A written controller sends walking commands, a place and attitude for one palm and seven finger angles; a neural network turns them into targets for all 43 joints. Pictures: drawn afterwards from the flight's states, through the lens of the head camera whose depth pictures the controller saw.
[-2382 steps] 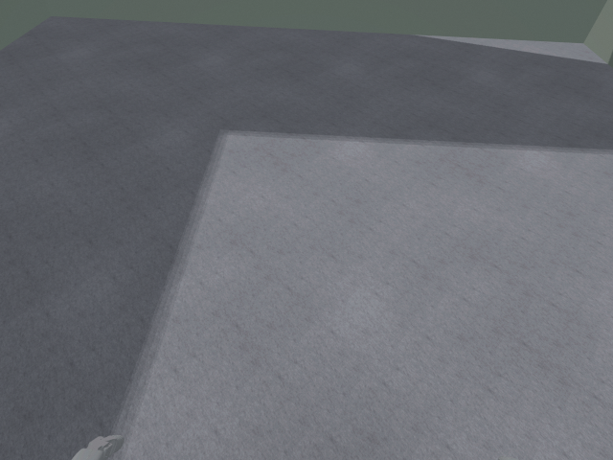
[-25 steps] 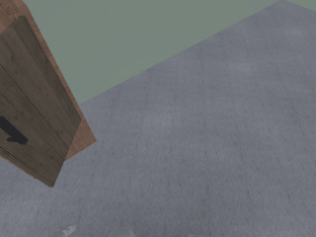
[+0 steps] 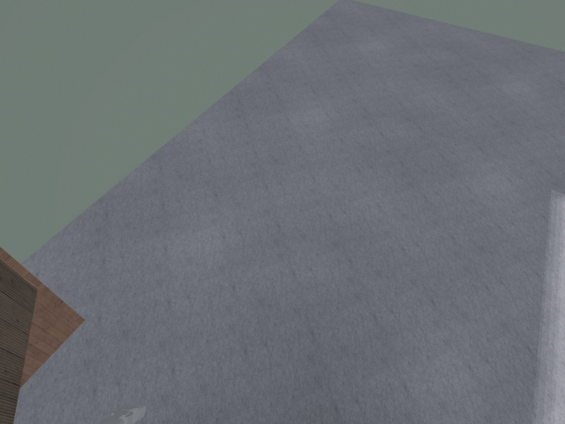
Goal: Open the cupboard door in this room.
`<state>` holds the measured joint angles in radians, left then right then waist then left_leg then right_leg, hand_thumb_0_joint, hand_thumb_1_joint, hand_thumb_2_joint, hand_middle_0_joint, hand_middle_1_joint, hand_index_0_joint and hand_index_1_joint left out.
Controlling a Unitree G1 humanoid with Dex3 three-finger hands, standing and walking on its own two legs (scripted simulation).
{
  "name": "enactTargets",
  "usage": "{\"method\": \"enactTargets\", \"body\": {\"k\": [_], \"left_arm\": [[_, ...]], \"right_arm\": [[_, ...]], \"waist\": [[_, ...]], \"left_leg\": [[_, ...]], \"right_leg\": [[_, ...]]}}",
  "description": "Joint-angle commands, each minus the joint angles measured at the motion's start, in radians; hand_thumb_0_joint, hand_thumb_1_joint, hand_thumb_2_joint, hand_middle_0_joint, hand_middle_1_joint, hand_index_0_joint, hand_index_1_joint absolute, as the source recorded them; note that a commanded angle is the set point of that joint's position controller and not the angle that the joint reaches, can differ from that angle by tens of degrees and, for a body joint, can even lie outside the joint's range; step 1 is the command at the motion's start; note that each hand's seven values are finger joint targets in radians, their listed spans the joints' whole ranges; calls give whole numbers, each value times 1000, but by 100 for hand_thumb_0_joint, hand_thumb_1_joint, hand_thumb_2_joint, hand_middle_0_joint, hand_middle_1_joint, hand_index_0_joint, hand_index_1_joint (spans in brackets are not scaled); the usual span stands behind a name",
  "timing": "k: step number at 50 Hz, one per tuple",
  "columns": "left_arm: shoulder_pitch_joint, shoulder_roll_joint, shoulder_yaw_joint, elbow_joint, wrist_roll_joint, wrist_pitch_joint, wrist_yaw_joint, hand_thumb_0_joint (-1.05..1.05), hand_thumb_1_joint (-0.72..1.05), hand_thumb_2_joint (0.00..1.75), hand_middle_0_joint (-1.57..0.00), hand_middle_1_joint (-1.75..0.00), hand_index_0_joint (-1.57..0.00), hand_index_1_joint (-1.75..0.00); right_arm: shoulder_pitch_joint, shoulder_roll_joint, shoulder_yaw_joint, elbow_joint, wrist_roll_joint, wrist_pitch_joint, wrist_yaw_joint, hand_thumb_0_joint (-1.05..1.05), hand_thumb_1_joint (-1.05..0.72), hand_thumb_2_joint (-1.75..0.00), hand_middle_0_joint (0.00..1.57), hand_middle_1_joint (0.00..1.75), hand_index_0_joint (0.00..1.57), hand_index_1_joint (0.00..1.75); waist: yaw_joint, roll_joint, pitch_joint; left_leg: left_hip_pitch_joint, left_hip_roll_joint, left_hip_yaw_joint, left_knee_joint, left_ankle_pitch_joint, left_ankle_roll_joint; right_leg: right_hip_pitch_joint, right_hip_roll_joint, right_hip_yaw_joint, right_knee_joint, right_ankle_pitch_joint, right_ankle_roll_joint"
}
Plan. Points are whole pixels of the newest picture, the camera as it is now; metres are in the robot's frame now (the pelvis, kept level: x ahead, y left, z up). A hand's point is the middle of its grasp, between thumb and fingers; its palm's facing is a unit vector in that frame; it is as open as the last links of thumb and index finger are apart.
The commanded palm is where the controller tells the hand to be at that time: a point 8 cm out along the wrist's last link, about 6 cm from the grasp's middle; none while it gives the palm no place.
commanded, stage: walk to a spot facing it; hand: left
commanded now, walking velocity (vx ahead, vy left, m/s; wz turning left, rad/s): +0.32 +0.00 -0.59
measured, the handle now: out of the picture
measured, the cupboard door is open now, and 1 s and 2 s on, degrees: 45 45 45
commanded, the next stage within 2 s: turn to face it in 1.40 s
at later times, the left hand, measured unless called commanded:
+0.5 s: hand (188, 362) +0.24 +0.18 -0.18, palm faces -0.20 -0.97 -0.16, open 7.4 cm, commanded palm none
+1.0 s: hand (273, 261) +0.45 +0.04 -0.17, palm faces -0.32 -0.93 -0.20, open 7.2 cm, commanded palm none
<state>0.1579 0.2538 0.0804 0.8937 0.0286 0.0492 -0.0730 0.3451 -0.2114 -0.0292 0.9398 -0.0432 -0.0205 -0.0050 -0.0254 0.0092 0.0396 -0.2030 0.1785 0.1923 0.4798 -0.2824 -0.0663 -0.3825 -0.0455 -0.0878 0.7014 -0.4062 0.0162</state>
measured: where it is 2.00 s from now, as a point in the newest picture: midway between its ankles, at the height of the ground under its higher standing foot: (355, 292)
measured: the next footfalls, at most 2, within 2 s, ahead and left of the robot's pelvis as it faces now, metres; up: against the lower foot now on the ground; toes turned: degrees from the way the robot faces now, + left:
right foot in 0.04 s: +0.06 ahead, -0.14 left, +0.00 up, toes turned -7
left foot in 0.36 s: +0.26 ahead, +0.10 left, +0.00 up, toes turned -6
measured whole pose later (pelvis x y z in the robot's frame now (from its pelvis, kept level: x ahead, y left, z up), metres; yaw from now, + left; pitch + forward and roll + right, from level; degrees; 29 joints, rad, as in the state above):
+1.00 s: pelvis +0.35 -0.13 +0.00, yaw -22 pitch +0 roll +0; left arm 0.26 0.20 0.07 1.04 0.02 -0.07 0.00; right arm 0.23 -0.17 -0.05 1.03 -0.03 -0.02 0.02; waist -0.01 -0.03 0.04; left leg -0.53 0.13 0.10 0.86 -0.26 -0.05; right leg -0.12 0.01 -0.10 0.38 -0.27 -0.06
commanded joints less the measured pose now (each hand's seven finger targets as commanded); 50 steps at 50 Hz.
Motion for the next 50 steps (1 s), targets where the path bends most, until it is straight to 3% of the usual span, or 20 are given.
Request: {"method": "enactTargets", "body": {"k": [1, 2, 5, 8, 13, 16, 17, 18, 19, 21, 23, 26, 32, 35, 36, 37, 38, 39, 43, 50], "left_arm": [[184, 181, 47, -5, 6, -59, 23, 0, 90, 90, -20, -30, -20, -30], [288, 288, 72, 29, -5, -60, 43, 0, 90, 90, -20, -30, -20, -30], [164, 195, 52, 0, -9, -71, 68, 0, 90, 90, -20, -30, -20, -30], [87, 144, 36, -8, -3, -91, 69, 0, 90, 90, -20, -30, -20, -30], [101, 166, 41, 18, -1, -101, 58, 0, 90, 90, -20, -30, -20, -30], [64, 128, 35, 15, -9, -92, 52, 0, 90, 90, -20, -30, -20, -30], [77, 69, 23, 6, -14, -89, 47, 0, 90, 90, -20, -30, -20, -30], [95, 17, 5, -13, -18, -88, 42, 0, 90, 90, -20, -30, -20, -30], [35, 44, 11, -37, -11, -90, 42, 0, 90, 90, -20, -30, -20, -30], [-17, 38, 19, -29, 4, -98, 31, 0, 90, 90, -20, -30, -20, -30], [29, 19, 18, -5, 8, -82, 18, 0, 90, 90, -20, -30, -20, -30], [19, -16, 1, -7, 3, -67, 8, 0, 90, 90, -20, -30, -20, -30], [-81, -15, -7, -27, 1, -66, 9, 0, 90, 90, -20, -30, -20, -30], [37, 27, 10, 22, 3, -72, 18, 0, 90, 90, -20, -30, -20, -30], [176, 82, 23, 67, 6, -83, 27, 0, 90, 90, -20, -30, -20, -30], [337, 205, 54, 115, 11, -94, 45, 0, 90, 90, -20, -30, -20, -30], [374, 240, 58, 127, -12, -91, 61, 0, 90, 90, -20, -30, -20, -30], [306, 217, 54, 117, -19, -87, 66, 0, 90, 90, -20, -30, -20, -30], [132, 58, 10, 86, -12, -115, 81, 0, 90, 90, -20, -30, -20, -30], [191, 70, 4, 143, -12, -138, 71, 0, 90, 90, -20, -30, -20, -30]], "right_arm": [[-50, -137, -49, -82, 27, -15, 1, 0, -90, -90, 20, 30, 20, 30], [-186, -92, -30, -153, 29, -17, 7, 0, -90, -90, 20, 30, 20, 30], [-212, -137, -51, -142, 24, -22, 12, 0, -90, -90, 20, 30, 20, 30], [-180, -97, -52, -106, 15, -8, 21, 0, -90, -90, 20, 30, 20, 30], [-179, -62, -48, -105, 22, -27, 28, 0, -90, -90, 20, 30, 20, 30], [-23, -119, -55, -45, 20, -48, 8, 0, -90, -90, 20, 30, 20, 30], [96, -201, -77, -13, 9, -55, -7, 0, -90, -90, 20, 30, 20, 30], [226, -305, -99, 4, -6, -57, -13, 0, -90, -90, 20, 30, 20, 30], [213, -290, -87, -1, -3, -45, -20, 0, -90, -90, 20, 30, 20, 30], [91, -211, -67, -35, -5, -52, -15, 0, -90, -90, 20, 30, 20, 30], [-4, -142, -43, -42, 2, -63, -19, 0, -90, -90, 20, 30, 20, 30], [33, -128, -40, -6, 7, -71, -19, 0, -90, -90, 20, 30, 20, 30], [70, -136, -48, 35, 4, -51, -4, 0, -90, -90, 20, 30, 20, 30], [51, -127, -43, 48, 5, -39, 0, 0, -90, -90, 20, 30, 20, 30], [32, -105, -36, 45, 15, -40, 5, 0, -90, -90, 20, 30, 20, 30], [16, -33, -19, 16, 31, -44, 13, 0, -90, -90, 20, 30, 20, 30], [-52, -62, -23, -13, 31, -41, 14, 0, -90, -90, 20, 30, 20, 30], [-83, -65, -36, -16, 26, -41, 15, 0, -90, -90, 20, 30, 20, 30], [-35, -24, -35, 55, 16, -26, 10, 0, -90, -90, 20, 30, 20, 30], [-161, 9, -31, 12, 19, -25, 39, 0, -90, -90, 20, 30, 20, 30]], "waist": [[127, -200, -116], [195, -421, -66], [102, -195, -11], [42, -191, 15], [29, -134, 6], [-48, -41, -33], [-98, 154, -97], [-134, 412, -165], [-124, 267, -116], [-66, 112, 17], [0, 188, 46], [7, 177, -30], [-10, 119, 3], [60, 30, -23], [129, -72, -81], [192, -385, -159], [200, -347, -141], [167, -218, -54], [33, -160, -31], [41, -85, 27]], "left_leg": [[-362, 6, 73, 317, -210, 29], [-606, -98, 3, 576, -417, 4], [-600, -13, -188, 666, -180, 8], [-405, -37, -156, 516, -68, -7], [-201, -108, -109, 202, 14, -2], [135, -120, -90, 13, 71, 9], [302, 22, -292, -70, -104, 55], [375, 304, -666, -231, -281, 158], [298, 365, -764, -303, -383, 224], [77, 289, -631, -312, -308, 224], [11, 205, -398, -308, -152, 167], [76, 140, -192, -278, 95, 156], [13, 156, -103, -276, 17, 164], [-77, 105, -53, -103, 8, 121], [-191, 37, 20, 114, 36, 86], [-448, -94, 99, 454, -196, 41], [-538, -102, -49, 671, -359, 49], [-599, -57, -132, 747, -266, 52], [-401, 2, -149, 593, -82, 20], [-335, -53, -92, 244, 91, 23]], "right_leg": [[524, -143, 260, -383, -103, -119], [538, -357, 654, -509, -87, -236], [381, -285, 530, -486, -95, -255], [202, -201, 341, -481, 137, -212], [145, -170, 335, -441, 127, -199], [-11, -77, 269, -288, 71, -138], [-136, 12, 199, -38, 38, -94], [-291, 120, 48, 331, -206, -38], [-345, 52, 146, 477, -171, -50], [-363, -23, 133, 577, -29, -49], [-311, -64, 119, 515, 76, -32], [-240, -54, 60, 320, 136, -17], [-38, -22, -27, -13, 170, -22], [229, 23, -49, -142, 184, -46], [436, -27, 46, -205, 93, -83], [638, -291, 444, -358, -61, -189], [599, -399, 650, -494, -42, -260], [546, -386, 578, -500, -33, -281], [292, -253, 245, -465, 405, -211], [283, -212, 172, -502, 362, -201]]}}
